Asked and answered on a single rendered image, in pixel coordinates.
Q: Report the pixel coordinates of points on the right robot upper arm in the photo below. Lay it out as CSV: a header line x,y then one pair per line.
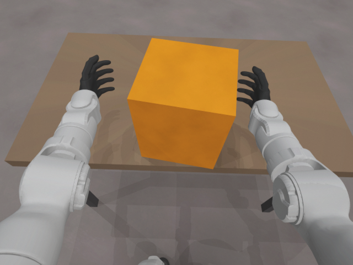
x,y
315,203

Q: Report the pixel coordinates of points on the robot left shin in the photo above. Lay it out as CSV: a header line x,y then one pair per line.
x,y
154,257

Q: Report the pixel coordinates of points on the carton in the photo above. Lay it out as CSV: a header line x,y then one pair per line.
x,y
183,101

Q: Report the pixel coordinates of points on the left robot upper arm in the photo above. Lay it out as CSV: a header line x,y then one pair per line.
x,y
54,187

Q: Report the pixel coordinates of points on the robot right forearm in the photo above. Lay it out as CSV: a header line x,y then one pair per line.
x,y
277,144

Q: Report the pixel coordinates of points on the robot left forearm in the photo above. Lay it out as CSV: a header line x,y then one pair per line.
x,y
75,134

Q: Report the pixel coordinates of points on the table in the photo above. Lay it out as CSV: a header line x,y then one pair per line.
x,y
296,83

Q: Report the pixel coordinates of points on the robot right hand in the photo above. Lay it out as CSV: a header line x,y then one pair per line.
x,y
260,87

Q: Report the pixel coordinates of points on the robot left hand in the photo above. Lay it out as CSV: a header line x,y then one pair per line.
x,y
90,75

